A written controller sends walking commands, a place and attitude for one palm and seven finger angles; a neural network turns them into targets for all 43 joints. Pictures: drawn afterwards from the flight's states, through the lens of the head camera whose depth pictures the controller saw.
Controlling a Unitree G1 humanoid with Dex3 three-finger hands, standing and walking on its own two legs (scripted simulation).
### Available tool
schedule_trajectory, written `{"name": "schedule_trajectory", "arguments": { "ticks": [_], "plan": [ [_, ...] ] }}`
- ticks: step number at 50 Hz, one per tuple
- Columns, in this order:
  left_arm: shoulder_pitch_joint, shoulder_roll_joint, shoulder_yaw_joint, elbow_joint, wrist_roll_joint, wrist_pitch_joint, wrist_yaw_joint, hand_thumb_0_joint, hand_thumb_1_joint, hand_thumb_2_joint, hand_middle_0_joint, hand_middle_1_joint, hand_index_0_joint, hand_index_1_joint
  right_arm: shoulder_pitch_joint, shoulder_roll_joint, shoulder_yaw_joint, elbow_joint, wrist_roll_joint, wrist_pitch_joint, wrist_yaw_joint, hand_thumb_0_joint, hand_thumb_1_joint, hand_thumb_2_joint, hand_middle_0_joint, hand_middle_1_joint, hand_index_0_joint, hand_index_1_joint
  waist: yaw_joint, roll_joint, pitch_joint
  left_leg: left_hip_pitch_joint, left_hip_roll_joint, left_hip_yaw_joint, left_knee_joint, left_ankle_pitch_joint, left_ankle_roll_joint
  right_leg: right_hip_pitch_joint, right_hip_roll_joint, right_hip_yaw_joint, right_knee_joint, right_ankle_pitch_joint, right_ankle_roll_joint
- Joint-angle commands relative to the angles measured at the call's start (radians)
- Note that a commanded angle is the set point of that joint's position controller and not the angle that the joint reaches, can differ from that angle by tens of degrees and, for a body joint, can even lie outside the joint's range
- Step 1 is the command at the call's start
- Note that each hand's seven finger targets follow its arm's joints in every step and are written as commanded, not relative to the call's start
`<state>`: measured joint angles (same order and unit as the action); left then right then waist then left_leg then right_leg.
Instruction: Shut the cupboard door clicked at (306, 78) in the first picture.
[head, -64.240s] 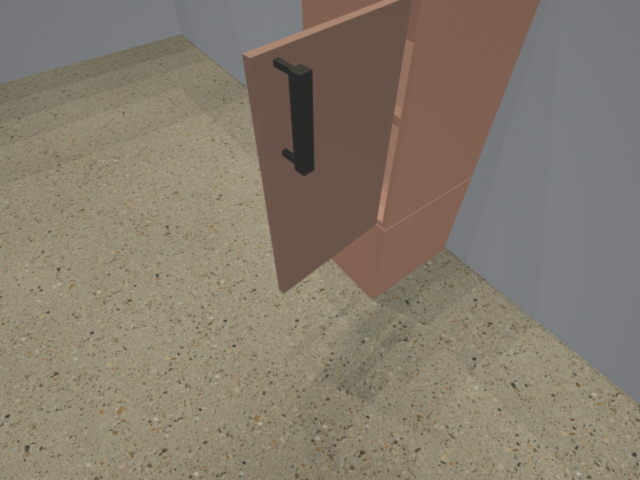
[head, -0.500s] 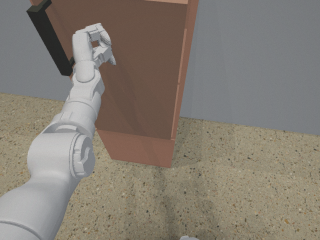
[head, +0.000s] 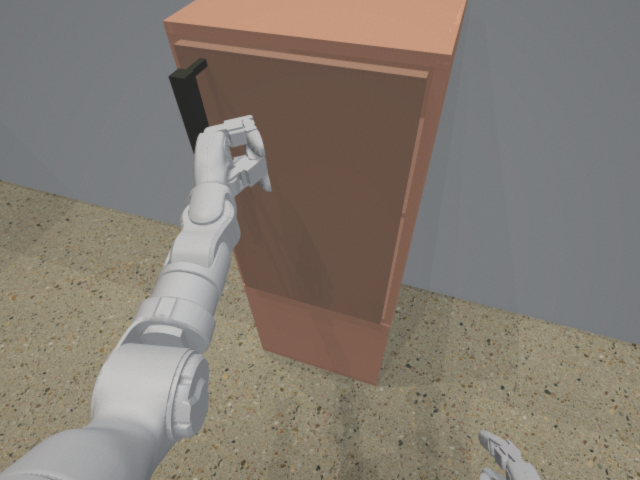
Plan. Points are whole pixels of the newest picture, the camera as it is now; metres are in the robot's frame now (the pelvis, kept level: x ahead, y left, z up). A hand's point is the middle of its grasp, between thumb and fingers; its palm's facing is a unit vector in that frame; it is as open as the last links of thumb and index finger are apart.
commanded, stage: draw the hand back to the body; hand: left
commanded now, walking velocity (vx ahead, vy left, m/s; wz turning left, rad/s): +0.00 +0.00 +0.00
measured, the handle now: (206, 123) +0.58 +0.18 +0.16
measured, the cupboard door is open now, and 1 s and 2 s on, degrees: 0 0 0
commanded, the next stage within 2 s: step back with the hand held close in 1.46 s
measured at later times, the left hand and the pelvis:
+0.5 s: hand (169, 254) +0.32 +0.16 +0.17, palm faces +0.10 -0.98 -0.15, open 3.1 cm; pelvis -0.01 +0.01 +0.01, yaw +0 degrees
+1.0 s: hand (19, 353) +0.21 +0.26 +0.17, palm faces +0.39 -0.85 -0.35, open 5.5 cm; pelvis +0.00 +0.02 +0.01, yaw +0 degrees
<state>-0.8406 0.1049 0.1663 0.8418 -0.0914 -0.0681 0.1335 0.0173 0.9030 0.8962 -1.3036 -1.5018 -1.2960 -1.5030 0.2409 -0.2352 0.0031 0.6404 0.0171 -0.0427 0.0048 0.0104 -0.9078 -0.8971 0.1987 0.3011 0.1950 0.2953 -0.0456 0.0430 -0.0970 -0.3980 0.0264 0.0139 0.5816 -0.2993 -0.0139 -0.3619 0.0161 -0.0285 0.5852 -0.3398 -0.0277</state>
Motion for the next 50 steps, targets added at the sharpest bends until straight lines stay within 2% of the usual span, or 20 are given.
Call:
{"name": "schedule_trajectory", "arguments": {
  "ticks": [1, 4, 10, 13, 17, 18, 19, 20, 22, 24, 27, 29, 32, 35, 36, 42, 43, 46, 48, 50],
  "plan": [
    [-0.250, 0.174, 0.035, -0.349, -0.010, -0.060, -0.046, 0.000, 0.900, 0.900, -1.300, -1.500, -1.300, -1.500, 0.033, -0.115, -0.041, -0.129, 0.014, -0.016, -0.006, 0.000, -0.900, -0.900, 0.200, 0.300, 0.200, 0.300, 0.032, -0.110, -0.352, 0.191, -0.050, 0.046, -0.021, 0.386, 0.048, 0.211, -0.004, 0.014, -0.042, 0.645, 0.022],
    [-0.164, 0.186, 0.036, -0.457, -0.034, -0.020, -0.077, 0.000, 0.900, 0.900, -1.300, -1.500, -1.300, -1.500, -0.010, -0.117, -0.035, -0.153, 0.027, -0.005, -0.016, 0.000, -0.900, -0.900, 0.200, 0.300, 0.200, 0.300, 0.037, -0.155, -0.280, 0.194, -0.044, 0.045, -0.046, 0.357, 0.054, 0.217, -0.005, 0.008, -0.072, 0.620, 0.029],
    [-0.083, 0.159, -0.026, -0.789, -0.066, 0.027, -0.114, 0.000, 0.900, 0.900, -1.300, -1.500, -1.300, -1.500, -0.093, -0.102, -0.028, -0.178, 0.037, -0.030, -0.046, 0.000, -0.900, -0.900, 0.200, 0.300, 0.200, 0.300, 0.048, -0.026, -0.290, 0.309, -0.039, 0.037, -0.064, 0.355, 0.056, 0.205, 0.004, -0.001, -0.102, 0.523, 0.018],
    [0.010, 0.171, -0.023, -0.796, -0.083, 0.080, -0.129, 0.000, 0.900, 0.900, -1.300, -1.500, -1.300, -1.500, -0.114, -0.110, -0.020, -0.169, 0.040, -0.039, -0.061, 0.000, -0.900, -0.900, 0.200, 0.300, 0.200, 0.300, 0.043, -0.073, -0.192, 0.296, -0.034, 0.023, -0.085, 0.286, 0.054, 0.166, 0.008, -0.010, -0.134, 0.420, 0.022],
    [0.107, 0.197, 0.006, -0.845, -0.094, 0.149, -0.145, 0.000, 0.900, 0.900, -1.217, -1.410, -1.217, -1.410, -0.160, -0.106, -0.002, -0.173, 0.040, -0.042, -0.074, 0.000, -0.900, -0.900, 0.200, 0.300, 0.200, 0.300, 0.066, -0.068, -0.156, 0.290, -0.041, 0.015, -0.114, 0.220, 0.050, 0.165, 0.003, -0.011, -0.157, 0.321, 0.017],
    [0.155, 0.226, 0.028, -0.859, -0.094, 0.159, -0.149, 0.000, 0.900, 0.900, -1.190, -1.380, -1.190, -1.380, -0.169, -0.111, -0.002, -0.178, 0.041, -0.040, -0.077, 0.000, -0.900, -0.900, 0.200, 0.300, 0.200, 0.300, 0.076, -0.053, -0.155, 0.293, -0.038, 0.014, -0.121, 0.214, 0.049, 0.176, 0.002, -0.010, -0.162, 0.299, 0.016],
    [0.172, 0.212, 0.017, -0.883, -0.099, 0.169, -0.154, 0.000, 0.900, 0.900, -1.163, -1.350, -1.163, -1.350, -0.184, -0.106, 0.004, -0.184, 0.043, -0.039, -0.077, 0.000, -0.900, -0.900, 0.200, 0.300, 0.200, 0.300, 0.073, -0.053, -0.143, 0.293, -0.039, 0.013, -0.126, 0.208, 0.048, 0.173, -0.001, -0.012, -0.164, 0.289, 0.015],
    [0.241, 0.247, -0.054, -0.975, -0.024, 0.082, -0.121, 0.000, 0.900, 0.900, -1.135, -1.320, -1.135, -1.320, -0.191, -0.082, 0.011, -0.192, 0.026, -0.045, -0.077, 0.000, -0.900, -0.900, 0.200, 0.300, 0.200, 0.300, 0.055, -0.042, -0.038, 0.288, -0.040, 0.010, -0.168, 0.178, 0.051, 0.128, -0.015, 0.015, -0.211, 0.247, 0.026],
    [0.387, 0.242, -0.041, -0.967, -0.010, 0.032, -0.095, 0.000, 0.900, 0.900, -1.080, -1.260, -1.080, -1.260, -0.185, -0.087, 0.012, -0.184, 0.017, -0.035, -0.074, 0.000, -0.900, -0.900, 0.200, 0.300, 0.200, 0.300, 0.066, -0.062, -0.029, 0.297, -0.030, 0.001, -0.194, 0.164, 0.047, 0.159, -0.010, 0.006, -0.221, 0.213, 0.020],
    [0.437, 0.280, -0.010, -1.013, -0.004, 0.002, -0.086, 0.000, 0.900, 0.900, -1.025, -1.200, -1.025, -1.200, -0.190, -0.087, 0.010, -0.186, 0.014, -0.023, -0.077, 0.000, -0.900, -0.900, 0.200, 0.300, 0.200, 0.300, 0.066, -0.082, -0.033, 0.311, -0.026, 0.004, -0.211, 0.169, 0.050, 0.186, -0.012, 0.009, -0.241, 0.213, 0.022],
    [0.467, 0.314, 0.025, -1.102, 0.012, -0.030, -0.074, 0.000, 0.900, 0.900, -0.943, -1.110, -0.943, -1.110, -0.198, -0.080, 0.009, -0.187, 0.009, -0.015, -0.078, 0.000, -0.900, -0.900, 0.200, 0.300, 0.200, 0.300, 0.067, -0.010, -0.063, 0.349, -0.024, 0.012, -0.220, 0.189, 0.046, 0.212, -0.010, 0.011, -0.253, 0.229, 0.017],
    [0.512, 0.312, 0.024, -1.133, 0.015, -0.039, -0.069, 0.000, 0.900, 0.900, -0.887, -1.050, -0.887, -1.050, -0.197, -0.078, 0.010, -0.186, 0.007, -0.015, -0.081, 0.000, -0.900, -0.900, 0.200, 0.300, 0.200, 0.300, 0.067, 0.032, -0.055, 0.361, -0.024, 0.008, -0.231, 0.193, 0.044, 0.225, -0.012, 0.010, -0.260, 0.229, 0.014],
    [0.597, 0.329, 0.052, -1.188, 0.020, -0.051, -0.060, 0.000, 0.900, 0.900, -0.805, -0.960, -0.805, -0.960, -0.201, -0.080, 0.009, -0.186, 0.001, -0.019, -0.081, 0.000, -0.900, -0.900, 0.200, 0.300, 0.200, 0.300, 0.075, 0.027, -0.065, 0.377, -0.024, 0.007, -0.232, 0.218, 0.042, 0.239, -0.008, 0.003, -0.262, 0.253, 0.013],
    [0.693, 0.328, 0.064, -1.211, 0.018, -0.056, -0.057, 0.000, 0.900, 0.900, -0.723, -0.870, -0.723, -0.870, -0.207, -0.082, 0.008, -0.185, -0.001, -0.022, -0.084, 0.000, -0.900, -0.900, 0.200, 0.300, 0.200, 0.300, 0.078, -0.006, -0.031, 0.369, -0.021, 0.001, -0.238, 0.229, 0.042, 0.242, -0.008, -0.001, -0.268, 0.258, 0.014],
    [0.720, 0.317, 0.059, -1.233, 0.018, -0.057, -0.057, 0.000, 0.900, 0.900, -0.695, -0.840, -0.695, -0.840, -0.208, -0.082, 0.006, -0.186, -0.001, -0.024, -0.083, 0.000, -0.900, -0.900, 0.200, 0.300, 0.200, 0.300, 0.077, 0.020, -0.024, 0.370, -0.020, 0.001, -0.239, 0.234, 0.038, 0.243, -0.008, -0.002, -0.266, 0.260, 0.013],
    [0.920, 0.370, 0.158, -1.302, 0.016, -0.067, -0.047, 0.000, 0.900, 0.900, -0.530, -0.660, -0.530, -0.660, -0.203, -0.086, -0.003, -0.186, -0.006, -0.032, -0.080, 0.000, -0.900, -0.900, 0.200, 0.300, 0.200, 0.300, 0.097, -0.024, -0.028, 0.354, -0.020, -0.002, -0.231, 0.273, 0.039, 0.270, -0.011, -0.007, -0.255, 0.298, 0.016],
    [0.961, 0.395, 0.190, -1.314, 0.018, -0.068, -0.047, 0.000, 0.900, 0.900, -0.502, -0.630, -0.502, -0.630, -0.207, -0.090, -0.008, -0.182, -0.007, -0.035, -0.081, 0.000, -0.900, -0.900, 0.200, 0.300, 0.200, 0.300, 0.103, -0.004, -0.021, 0.356, -0.017, 0.003, -0.223, 0.291, 0.041, 0.270, -0.010, 0.000, -0.263, 0.315, 0.015],
    [1.034, 0.388, 0.207, -1.356, 0.015, -0.069, -0.045, 0.000, 0.900, 0.900, -0.420, -0.540, -0.420, -0.540, -0.200, -0.082, -0.010, -0.187, -0.006, -0.036, -0.079, 0.000, -0.900, -0.900, 0.200, 0.300, 0.200, 0.300, 0.103, 0.019, -0.008, 0.346, -0.016, 0.004, -0.220, 0.308, 0.036, 0.270, -0.015, -0.006, -0.250, 0.323, 0.016],
    [1.080, 0.421, 0.252, -1.381, 0.017, -0.073, -0.041, 0.000, 0.900, 0.900, -0.365, -0.480, -0.365, -0.480, -0.201, -0.088, -0.015, -0.182, -0.008, -0.047, -0.081, 0.000, -0.900, -0.900, 0.200, 0.300, 0.200, 0.300, 0.108, 0.025, 0.008, 0.346, -0.015, 0.003, -0.216, 0.302, 0.037, 0.257, -0.012, -0.003, -0.264, 0.315, 0.017],
    [1.129, 0.420, 0.268, -1.393, 0.014, -0.074, -0.036, 0.000, 0.900, 0.900, -0.310, -0.420, -0.310, -0.420, -0.194, -0.083, -0.015, -0.186, -0.007, -0.052, -0.083, 0.000, -0.900, -0.900, 0.200, 0.300, 0.200, 0.300, 0.110, 0.019, 0.020, 0.331, -0.014, 0.002, -0.219, 0.300, 0.035, 0.258, -0.015, -0.008, -0.252, 0.307, 0.018]
  ]
}}
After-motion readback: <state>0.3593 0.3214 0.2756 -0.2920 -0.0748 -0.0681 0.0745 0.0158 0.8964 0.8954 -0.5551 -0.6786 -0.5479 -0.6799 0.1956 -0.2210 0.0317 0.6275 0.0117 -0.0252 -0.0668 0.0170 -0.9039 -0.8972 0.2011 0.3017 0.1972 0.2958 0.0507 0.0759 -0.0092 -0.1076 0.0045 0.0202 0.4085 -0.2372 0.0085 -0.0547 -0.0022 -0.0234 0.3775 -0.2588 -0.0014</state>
